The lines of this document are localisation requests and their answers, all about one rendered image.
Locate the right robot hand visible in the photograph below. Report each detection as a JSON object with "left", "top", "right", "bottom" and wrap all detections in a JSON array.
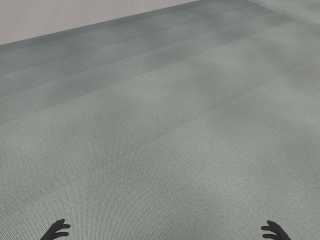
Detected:
[{"left": 261, "top": 220, "right": 291, "bottom": 240}]

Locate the left robot hand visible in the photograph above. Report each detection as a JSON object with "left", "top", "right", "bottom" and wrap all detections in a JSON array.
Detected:
[{"left": 40, "top": 219, "right": 71, "bottom": 240}]

